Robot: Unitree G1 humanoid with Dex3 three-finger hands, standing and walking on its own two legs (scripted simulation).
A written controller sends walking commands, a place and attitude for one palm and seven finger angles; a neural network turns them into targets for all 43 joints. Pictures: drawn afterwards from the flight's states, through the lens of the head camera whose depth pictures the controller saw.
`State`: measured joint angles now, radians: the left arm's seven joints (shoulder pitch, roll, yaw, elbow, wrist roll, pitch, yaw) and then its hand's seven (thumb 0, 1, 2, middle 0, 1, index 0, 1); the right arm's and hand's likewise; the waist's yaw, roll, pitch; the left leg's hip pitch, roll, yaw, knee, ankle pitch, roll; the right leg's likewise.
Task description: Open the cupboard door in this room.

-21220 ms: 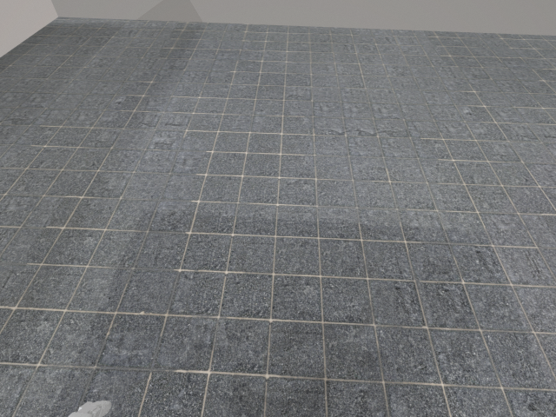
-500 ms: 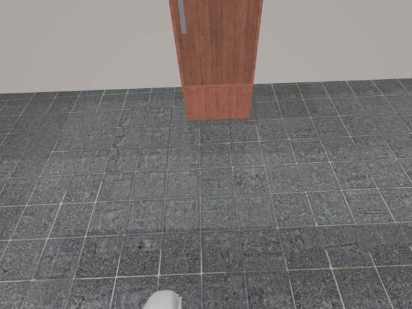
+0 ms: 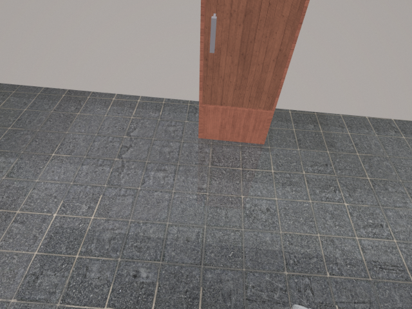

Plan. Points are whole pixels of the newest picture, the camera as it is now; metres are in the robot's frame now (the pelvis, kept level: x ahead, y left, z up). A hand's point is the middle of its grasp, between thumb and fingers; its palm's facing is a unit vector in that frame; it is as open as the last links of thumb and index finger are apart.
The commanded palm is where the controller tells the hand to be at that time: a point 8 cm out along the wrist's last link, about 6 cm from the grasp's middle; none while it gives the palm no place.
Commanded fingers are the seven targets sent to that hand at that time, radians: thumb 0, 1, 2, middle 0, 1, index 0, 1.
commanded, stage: stand and wait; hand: left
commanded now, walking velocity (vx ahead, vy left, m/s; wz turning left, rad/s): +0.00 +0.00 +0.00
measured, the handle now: (213, 33) +1.21 +0.08 -0.03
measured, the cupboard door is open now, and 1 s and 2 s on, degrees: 0 0 0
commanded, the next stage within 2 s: look at it before walking up in 0.74 s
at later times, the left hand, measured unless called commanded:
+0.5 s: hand out of the picture +0.05 +0.13 -0.17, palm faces +0.02 -0.98 -0.20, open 7.3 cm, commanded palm none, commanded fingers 0.00 0.90 0.90 -0.20 -0.30 -0.20 -0.30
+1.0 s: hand out of the picture +0.04 +0.11 -0.17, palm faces +0.04 -0.99 -0.16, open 7.4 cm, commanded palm none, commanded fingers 0.00 0.90 0.90 -0.20 -0.30 -0.20 -0.30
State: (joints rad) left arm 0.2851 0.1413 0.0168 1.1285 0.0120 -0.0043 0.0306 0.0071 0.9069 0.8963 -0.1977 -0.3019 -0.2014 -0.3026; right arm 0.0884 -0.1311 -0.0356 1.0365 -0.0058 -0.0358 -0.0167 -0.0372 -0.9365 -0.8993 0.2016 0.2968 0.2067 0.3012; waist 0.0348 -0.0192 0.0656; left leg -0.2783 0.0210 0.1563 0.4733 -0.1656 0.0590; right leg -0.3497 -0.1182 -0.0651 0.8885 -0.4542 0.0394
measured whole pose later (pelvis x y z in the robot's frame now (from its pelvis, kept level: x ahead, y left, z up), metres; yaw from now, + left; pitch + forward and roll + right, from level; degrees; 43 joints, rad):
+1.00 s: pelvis +0.06 -0.04 +0.01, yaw +0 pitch -1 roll +0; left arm 0.33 0.10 -0.01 1.14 0.01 -0.02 0.04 0.01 0.91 0.90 -0.20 -0.30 -0.20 -0.30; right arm 0.26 -0.14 -0.02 1.16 -0.01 -0.01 -0.03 0.01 -0.92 -0.90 0.20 0.30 0.20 0.30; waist 0.00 0.00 0.03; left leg -0.16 0.07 0.13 0.40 -0.22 -0.02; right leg -0.11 -0.02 -0.10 0.41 -0.28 -0.01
